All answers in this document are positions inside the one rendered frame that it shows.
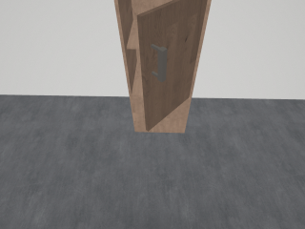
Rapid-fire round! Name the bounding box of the cupboard door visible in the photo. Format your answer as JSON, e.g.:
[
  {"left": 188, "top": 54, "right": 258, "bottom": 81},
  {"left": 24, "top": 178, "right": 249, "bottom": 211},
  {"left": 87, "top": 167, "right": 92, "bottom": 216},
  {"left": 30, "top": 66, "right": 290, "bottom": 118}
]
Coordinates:
[{"left": 136, "top": 0, "right": 208, "bottom": 131}]

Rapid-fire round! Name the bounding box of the handle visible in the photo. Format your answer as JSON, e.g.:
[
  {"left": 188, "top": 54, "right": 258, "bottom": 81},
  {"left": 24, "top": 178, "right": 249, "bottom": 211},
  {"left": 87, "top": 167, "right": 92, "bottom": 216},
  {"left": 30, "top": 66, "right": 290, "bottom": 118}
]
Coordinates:
[{"left": 151, "top": 44, "right": 168, "bottom": 82}]

